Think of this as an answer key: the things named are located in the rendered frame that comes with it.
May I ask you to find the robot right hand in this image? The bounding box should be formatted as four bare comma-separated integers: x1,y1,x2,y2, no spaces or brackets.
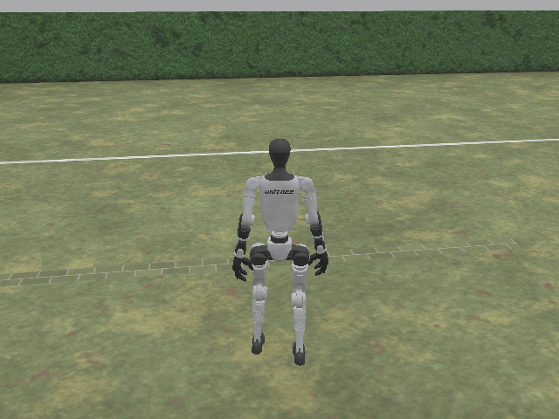
308,251,328,276

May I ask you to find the robot left thigh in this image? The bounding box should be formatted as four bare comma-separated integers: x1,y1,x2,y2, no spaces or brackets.
250,243,268,301

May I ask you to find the robot left hand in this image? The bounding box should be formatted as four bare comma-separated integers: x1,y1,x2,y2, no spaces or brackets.
232,257,253,282

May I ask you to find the right robot forearm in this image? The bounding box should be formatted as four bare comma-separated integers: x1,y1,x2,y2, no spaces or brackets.
310,211,327,254

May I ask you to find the robot left foot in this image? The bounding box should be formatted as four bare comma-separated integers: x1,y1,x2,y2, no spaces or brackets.
252,333,265,354

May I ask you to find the robot left upper arm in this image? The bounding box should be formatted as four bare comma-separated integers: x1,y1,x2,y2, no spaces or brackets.
241,176,261,226

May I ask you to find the left robot forearm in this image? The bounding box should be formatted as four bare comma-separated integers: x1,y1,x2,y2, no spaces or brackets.
234,213,251,258

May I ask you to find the robot right upper arm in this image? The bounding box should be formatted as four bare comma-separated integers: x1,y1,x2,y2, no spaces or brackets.
298,176,319,225

